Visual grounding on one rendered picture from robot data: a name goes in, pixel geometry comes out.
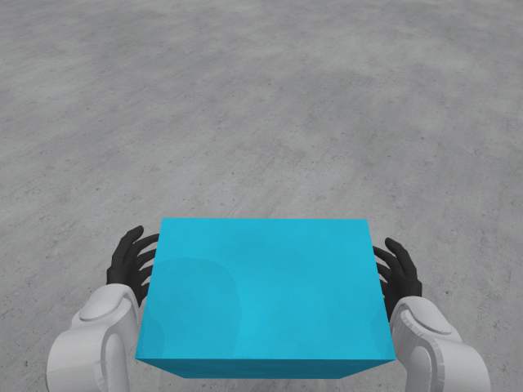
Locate robot right forearm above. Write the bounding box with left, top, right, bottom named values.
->
left=389, top=296, right=490, bottom=392

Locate left robot hand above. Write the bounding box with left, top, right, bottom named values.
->
left=106, top=225, right=159, bottom=308

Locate carton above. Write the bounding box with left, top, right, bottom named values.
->
left=135, top=218, right=396, bottom=379

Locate right robot hand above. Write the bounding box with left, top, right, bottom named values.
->
left=373, top=238, right=422, bottom=322

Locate robot left forearm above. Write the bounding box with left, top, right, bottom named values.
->
left=45, top=283, right=140, bottom=392

